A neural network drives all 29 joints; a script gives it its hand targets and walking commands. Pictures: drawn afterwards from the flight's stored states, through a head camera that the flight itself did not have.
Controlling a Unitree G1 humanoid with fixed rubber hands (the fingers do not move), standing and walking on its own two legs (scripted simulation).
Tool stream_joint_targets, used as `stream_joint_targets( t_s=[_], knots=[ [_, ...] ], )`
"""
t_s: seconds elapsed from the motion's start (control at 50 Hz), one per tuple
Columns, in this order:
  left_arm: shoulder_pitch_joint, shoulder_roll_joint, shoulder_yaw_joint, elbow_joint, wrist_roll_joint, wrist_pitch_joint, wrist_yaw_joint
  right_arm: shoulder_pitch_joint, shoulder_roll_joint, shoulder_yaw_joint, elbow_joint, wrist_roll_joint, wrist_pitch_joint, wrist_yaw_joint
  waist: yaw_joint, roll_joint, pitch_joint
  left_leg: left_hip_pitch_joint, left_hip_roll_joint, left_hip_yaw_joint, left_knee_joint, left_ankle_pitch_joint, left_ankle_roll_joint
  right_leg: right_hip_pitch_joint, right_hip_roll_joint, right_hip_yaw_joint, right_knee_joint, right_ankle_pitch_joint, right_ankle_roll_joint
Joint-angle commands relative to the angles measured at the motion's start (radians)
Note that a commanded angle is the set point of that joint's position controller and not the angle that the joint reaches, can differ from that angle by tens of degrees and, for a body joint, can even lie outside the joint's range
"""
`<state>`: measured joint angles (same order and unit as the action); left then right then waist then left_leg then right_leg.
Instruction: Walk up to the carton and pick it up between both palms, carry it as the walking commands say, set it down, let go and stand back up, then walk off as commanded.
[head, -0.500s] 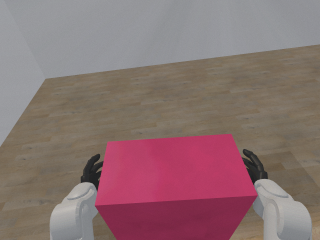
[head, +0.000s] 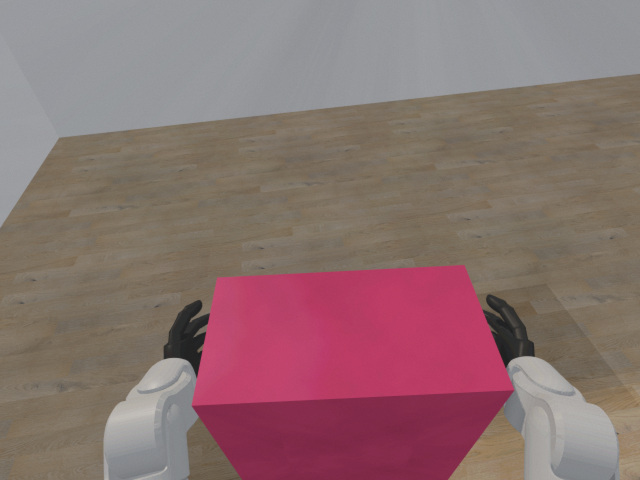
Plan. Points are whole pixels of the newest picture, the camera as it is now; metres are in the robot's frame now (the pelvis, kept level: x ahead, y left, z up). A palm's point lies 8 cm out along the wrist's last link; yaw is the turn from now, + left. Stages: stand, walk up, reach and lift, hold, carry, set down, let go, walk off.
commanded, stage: carry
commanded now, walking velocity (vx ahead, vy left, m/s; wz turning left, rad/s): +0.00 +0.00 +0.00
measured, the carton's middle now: (344, 391) +0.25 +0.00 +0.01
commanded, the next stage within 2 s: none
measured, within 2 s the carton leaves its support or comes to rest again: neither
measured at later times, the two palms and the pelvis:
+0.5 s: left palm (176, 409) +0.21 +0.19 +0.05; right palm (511, 417) +0.20 -0.18 +0.05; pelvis -0.05 +0.02 -0.02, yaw -4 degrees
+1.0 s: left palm (196, 438) +0.18 +0.17 +0.03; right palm (538, 452) +0.17 -0.20 +0.03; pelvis -0.10 -0.01 +0.00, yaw -3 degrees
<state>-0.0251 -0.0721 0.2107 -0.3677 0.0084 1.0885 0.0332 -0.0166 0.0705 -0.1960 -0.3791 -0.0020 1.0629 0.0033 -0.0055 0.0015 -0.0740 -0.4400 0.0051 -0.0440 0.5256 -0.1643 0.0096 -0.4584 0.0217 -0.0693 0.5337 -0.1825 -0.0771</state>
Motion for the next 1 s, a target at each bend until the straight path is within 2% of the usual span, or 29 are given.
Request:
stream_joint_targets(
  t_s=[0.0, 0.16, 0.22, 0.28, 0.32, 0.36, 0.4, 0.42, 0.44, 0.46, 0.48, 0.5, 0.52, 0.54, 0.56, 0.58, 0.6, 0.62, 0.64, 0.66, 0.68, 0.7, 0.72, 0.74, 0.76, 0.8, 0.82, 0.88, 0.98],
  knots=[
    [-0.441, -0.623, -0.696, -0.16, -0.177, -0.038, -0.082, -0.41, 0.634, 0.71, -0.128, 0.179, -0.011, 0.035, 0.006, -0.016, -0.203, 0.05, 0.015, -0.029, -0.065, -0.204, 0.056, 0.075, -0.11, 0.155, -0.18, -0.392, -0.029],
    [-0.434, -0.62, -0.697, -0.157, -0.175, -0.048, -0.085, -0.389, 0.618, 0.696, -0.119, 0.17, -0.023, 0.036, 0.006, -0.015, -0.209, 0.04, 0.002, -0.022, -0.027, -0.247, 0.067, 0.037, -0.104, 0.124, -0.144, -0.416, -0.026],
    [-0.431, -0.61, -0.689, -0.147, -0.166, -0.051, -0.084, -0.388, 0.601, 0.684, -0.109, 0.163, -0.027, 0.037, 0.009, 0.02, -0.203, -0.007, 0.015, -0.041, -0.071, -0.303, 0.072, 0.059, -0.079, 0.09, -0.087, -0.391, -0.02],
    [-0.433, -0.591, -0.664, -0.099, -0.144, -0.068, -0.086, -0.404, 0.568, 0.657, -0.066, 0.144, -0.042, 0.041, 0.02, 0.079, -0.209, -0.106, 0.046, -0.067, -0.151, -0.376, 0.072, 0.149, -0.041, 0.047, 0.027, -0.298, -0.012],
    [-0.444, -0.596, -0.658, -0.087, -0.139, -0.082, -0.087, -0.417, 0.565, 0.657, -0.055, 0.142, -0.053, 0.045, 0.028, 0.084, -0.215, -0.155, 0.048, -0.054, -0.154, -0.407, 0.067, 0.187, -0.037, 0.042, 0.067, -0.275, -0.016],
    [-0.453, -0.585, -0.636, -0.052, -0.125, -0.097, -0.09, -0.421, 0.556, 0.645, -0.023, 0.131, -0.067, 0.048, 0.028, 0.023, -0.21, -0.133, 0.012, -0.007, -0.073, -0.399, 0.063, 0.13, -0.067, 0.084, 0.0, -0.356, -0.026],
    [-0.455, -0.556, -0.591, 0.017, -0.104, -0.122, -0.097, -0.422, 0.536, 0.611, 0.045, 0.106, -0.093, 0.052, 0.02, -0.156, -0.221, 0.047, -0.076, 0.089, 0.221, -0.309, 0.06, -0.071, -0.167, 0.196, -0.219, -0.506, -0.053],
    [-0.445, -0.532, -0.555, 0.093, -0.084, -0.142, -0.107, -0.417, 0.506, 0.572, 0.126, 0.075, -0.117, 0.056, 0.013, -0.226, -0.244, 0.181, -0.104, 0.115, 0.398, -0.274, 0.059, -0.196, -0.225, 0.227, -0.32, -0.541, -0.063],
    [-0.472, -0.599, -0.626, -0.025, -0.136, -0.147, -0.116, -0.419, 0.583, 0.63, 0.035, 0.116, -0.129, 0.057, 0.002, -0.258, -0.244, 0.27, -0.113, 0.123, 0.499, -0.265, 0.062, -0.289, -0.256, 0.209, -0.374, -0.573, -0.065],
    [-0.485, -0.62, -0.65, -0.044, -0.153, -0.143, -0.123, -0.39, 0.603, 0.626, 0.043, 0.117, -0.13, 0.055, -0.01, -0.246, -0.235, 0.299, -0.102, 0.115, 0.48, -0.263, 0.059, -0.301, -0.242, 0.165, -0.359, -0.574, -0.042],
    [-0.485, -0.579, -0.608, 0.044, -0.123, -0.148, -0.128, -0.354, 0.55, 0.56, 0.142, 0.077, -0.139, 0.054, -0.021, -0.19, -0.22, 0.269, -0.07, 0.083, 0.346, -0.269, 0.052, -0.237, -0.201, 0.122, -0.278, -0.553, -0.01],
    [-0.486, -0.496, -0.512, 0.209, -0.052, -0.181, -0.133, -0.349, 0.457, 0.457, 0.293, 0.012, -0.174, 0.058, -0.023, -0.099, -0.193, 0.188, -0.041, 0.037, 0.152, -0.323, 0.047, -0.143, -0.159, 0.093, -0.142, -0.495, -0.006],
    [-0.499, -0.451, -0.446, 0.309, -0.003, -0.231, -0.136, -0.388, 0.403, 0.394, 0.357, -0.022, -0.228, 0.064, -0.019, 0.072, -0.161, 0.056, 0.055, -0.135, -0.127, -0.464, 0.052, -0.047, -0.097, 0.047, 0.064, -0.36, 0.008],
    [-0.542, -0.601, -0.591, 0.044, -0.103, -0.246, -0.128, -0.49, 0.539, 0.551, 0.049, 0.107, -0.24, 0.068, -0.004, 0.217, -0.128, -0.138, 0.237, -0.404, -0.389, -0.718, 0.101, 0.018, -0.028, 0.015, 0.318, -0.193, 0.053],
    [-0.564, -0.523, -0.508, 0.22, -0.028, -0.268, -0.124, -0.458, 0.458, 0.451, 0.265, 0.039, -0.249, 0.074, 0.009, 0.266, -0.061, -0.317, 0.295, -0.448, -0.467, -0.763, 0.15, 0.081, -0.016, 0.083, 0.501, -0.103, 0.059],
    [-0.56, -0.465, -0.426, 0.384, 0.041, -0.305, -0.127, -0.477, 0.389, 0.385, 0.408, -0.02, -0.28, 0.081, 0.028, 0.239, -0.088, -0.368, 0.286, -0.364, -0.449, -0.686, 0.154, 0.141, -0.033, 0.102, 0.537, -0.09, 0.048],
    [-0.577, -0.525, -0.467, 0.295, 0.006, -0.339, -0.126, -0.558, 0.455, 0.463, 0.273, 0.036, -0.311, 0.089, 0.033, 0.174, -0.131, -0.32, 0.245, -0.262, -0.378, -0.57, 0.142, 0.157, -0.039, 0.09, 0.47, -0.104, 0.041],
    [-0.569, -0.568, -0.484, 0.274, -0.006, -0.357, -0.127, -0.598, 0.495, 0.505, 0.22, 0.064, -0.329, 0.095, 0.038, 0.128, -0.169, -0.239, 0.195, -0.171, -0.31, -0.477, 0.103, 0.178, -0.045, 0.063, 0.306, -0.093, 0.038],
    [-0.538, -0.541, -0.446, 0.349, 0.028, -0.374, -0.127, -0.583, 0.466, 0.478, 0.285, 0.037, -0.347, 0.101, 0.042, 0.103, -0.196, -0.133, 0.147, -0.115, -0.243, -0.386, 0.069, 0.199, -0.034, 0.027, 0.092, -0.075, 0.041],
    [-0.514, -0.536, -0.449, 0.356, 0.035, -0.392, -0.128, -0.558, 0.466, 0.481, 0.299, 0.029, -0.364, 0.11, 0.033, 0.081, -0.192, -0.047, 0.118, -0.105, -0.193, -0.29, 0.049, 0.194, -0.015, 0.005, -0.047, -0.11, 0.043],
    [-0.535, -0.599, -0.536, 0.221, -0.026, -0.388, -0.126, -0.556, 0.539, 0.555, 0.191, 0.081, -0.36, 0.113, 0.023, 0.071, -0.205, 0.014, 0.112, -0.112, -0.148, -0.163, 0.035, 0.211, -0.047, 0.037, -0.09, -0.11, 0.04],
    [-0.536, -0.529, -0.494, 0.323, 0.004, -0.392, -0.131, -0.515, 0.488, 0.488, 0.327, 0.027, -0.365, 0.112, 0.016, 0.02, -0.255, 0.049, 0.094, -0.096, -0.071, -0.044, 0.026, 0.268, -0.119, 0.104, -0.107, -0.044, 0.036],
    [-0.455, -0.359, -0.314, 0.661, 0.131, -0.446, -0.149, -0.44, 0.307, 0.316, 0.645, -0.117, -0.418, 0.119, 0.018, -0.052, -0.272, 0.072, 0.06, -0.053, -0.046, -0.031, 0.021, 0.197, -0.163, 0.156, -0.135, -0.086, 0.012],
    [-0.532, -0.475, -0.444, 0.395, 0.027, -0.478, -0.153, -0.546, 0.437, 0.468, 0.386, -0.005, -0.448, 0.122, 0.017, -0.073, -0.284, 0.107, 0.059, -0.032, -0.015, -0.049, 0.02, 0.142, -0.171, 0.176, -0.174, -0.147, 0.005],
    [-0.542, -0.497, -0.456, 0.397, 0.014, -0.486, -0.155, -0.545, 0.462, 0.466, 0.399, 0.003, -0.454, 0.124, 0.016, -0.07, -0.284, 0.132, 0.057, -0.021, -0.021, -0.071, 0.027, 0.107, -0.168, 0.172, -0.182, -0.212, 0.003],
    [-0.576, -0.536, -0.503, 0.323, -0.02, -0.481, -0.153, -0.537, 0.501, 0.494, 0.343, 0.023, -0.45, 0.119, 0.011, -0.048, -0.251, 0.129, 0.049, -0.015, -0.034, -0.126, 0.036, 0.051, -0.159, 0.176, -0.199, -0.324, 0.004],
    [-0.558, -0.548, -0.522, 0.295, -0.031, -0.47, -0.151, -0.524, 0.517, 0.514, 0.313, 0.032, -0.44, 0.114, 0.01, -0.043, -0.243, 0.125, 0.051, -0.011, -0.039, -0.135, 0.039, 0.046, -0.156, 0.173, -0.204, -0.338, 0.006],
    [-0.53, -0.5, -0.484, 0.354, -0.004, -0.464, -0.155, -0.495, 0.466, 0.478, 0.37, 0.0, -0.433, 0.11, 0.011, -0.054, -0.243, 0.108, 0.046, 0.001, -0.04, -0.132, 0.041, 0.059, -0.161, 0.171, -0.211, -0.323, 0.007],
    [-0.549, -0.514, -0.505, 0.314, -0.021, -0.462, -0.157, -0.504, 0.48, 0.494, 0.33, 0.013, -0.432, 0.11, 0.01, -0.043, -0.239, 0.107, 0.043, 0.008, -0.052, -0.129, 0.042, 0.057, -0.157, 0.162, -0.2, -0.32, 0.006]
  ],
)
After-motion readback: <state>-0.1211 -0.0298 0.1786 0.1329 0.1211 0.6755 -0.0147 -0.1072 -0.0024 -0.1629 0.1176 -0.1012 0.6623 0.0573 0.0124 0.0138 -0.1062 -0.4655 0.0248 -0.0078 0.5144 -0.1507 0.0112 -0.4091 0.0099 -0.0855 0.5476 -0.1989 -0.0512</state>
